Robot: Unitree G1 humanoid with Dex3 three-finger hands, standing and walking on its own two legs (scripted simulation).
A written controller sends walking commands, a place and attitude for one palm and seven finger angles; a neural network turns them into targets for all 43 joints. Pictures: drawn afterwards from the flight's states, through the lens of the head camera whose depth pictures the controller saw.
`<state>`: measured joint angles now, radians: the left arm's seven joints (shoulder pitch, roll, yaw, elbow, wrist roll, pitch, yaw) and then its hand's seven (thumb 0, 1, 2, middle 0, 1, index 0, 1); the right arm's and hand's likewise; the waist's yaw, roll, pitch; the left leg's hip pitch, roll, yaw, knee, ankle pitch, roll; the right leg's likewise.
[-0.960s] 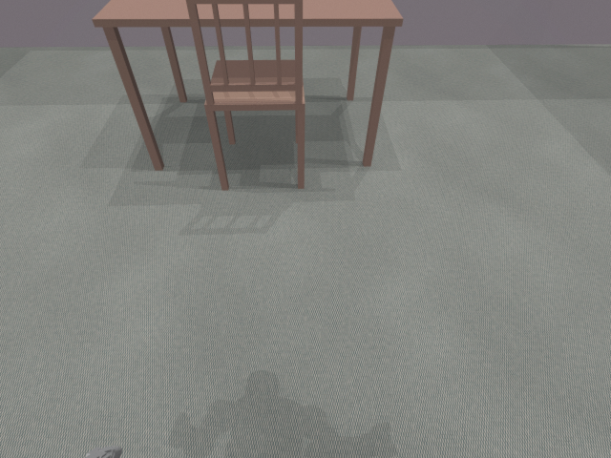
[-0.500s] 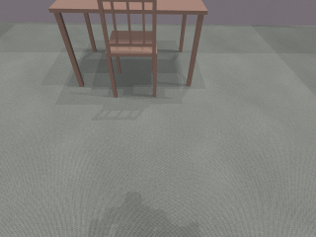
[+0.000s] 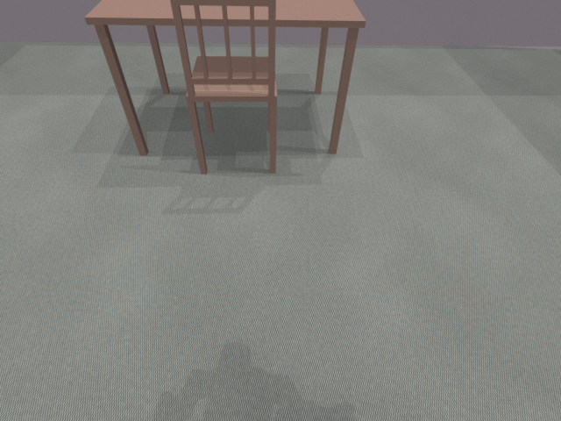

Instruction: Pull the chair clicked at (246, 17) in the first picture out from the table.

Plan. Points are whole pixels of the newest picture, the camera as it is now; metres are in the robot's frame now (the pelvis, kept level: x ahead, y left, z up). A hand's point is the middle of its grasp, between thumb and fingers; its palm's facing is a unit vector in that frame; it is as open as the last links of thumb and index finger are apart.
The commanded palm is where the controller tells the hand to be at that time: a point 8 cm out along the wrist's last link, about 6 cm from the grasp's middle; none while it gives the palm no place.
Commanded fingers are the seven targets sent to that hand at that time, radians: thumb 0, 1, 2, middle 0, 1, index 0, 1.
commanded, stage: look at it before walking up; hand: left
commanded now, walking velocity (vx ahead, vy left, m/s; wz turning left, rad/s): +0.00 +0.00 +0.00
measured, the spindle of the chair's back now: (227, 44) +1.47 +0.30 -0.08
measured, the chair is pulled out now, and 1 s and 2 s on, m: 0.00 0.00 0.00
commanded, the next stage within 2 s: walk to a spot facing it in 0.48 s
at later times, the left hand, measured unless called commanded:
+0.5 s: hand out of the picture +0.07 +0.24 -0.16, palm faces -0.02 -0.94 -0.33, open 7.4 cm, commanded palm none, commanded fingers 0.00 0.90 0.90 -0.20 -0.30 -0.20 -0.30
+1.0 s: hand out of the picture +0.06 +0.21 -0.19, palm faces +0.05 -0.99 -0.14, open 7.4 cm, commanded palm none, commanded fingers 0.00 0.90 0.90 -0.20 -0.30 -0.20 -0.30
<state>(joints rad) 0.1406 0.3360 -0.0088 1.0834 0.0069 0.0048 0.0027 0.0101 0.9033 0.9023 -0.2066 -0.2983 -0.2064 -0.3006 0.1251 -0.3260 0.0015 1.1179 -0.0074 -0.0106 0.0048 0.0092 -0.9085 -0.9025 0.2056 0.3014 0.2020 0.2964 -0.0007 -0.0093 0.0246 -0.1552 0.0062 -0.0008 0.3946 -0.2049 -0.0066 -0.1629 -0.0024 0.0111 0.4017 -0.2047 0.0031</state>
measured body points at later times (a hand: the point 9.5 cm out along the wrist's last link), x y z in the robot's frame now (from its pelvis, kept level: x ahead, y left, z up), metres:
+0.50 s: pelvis +0.00 +0.00 +0.00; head +0.01 +0.00 +0.45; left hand +0.07 +0.29 -0.14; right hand +0.09 -0.29 -0.13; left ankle +0.01 +0.12 -0.74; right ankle +0.01 -0.12 -0.74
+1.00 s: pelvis +0.08 +0.03 -0.01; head +0.09 +0.05 +0.44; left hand +0.06 +0.26 -0.18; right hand +0.03 -0.19 -0.15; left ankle +0.02 +0.12 -0.74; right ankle +0.05 -0.10 -0.68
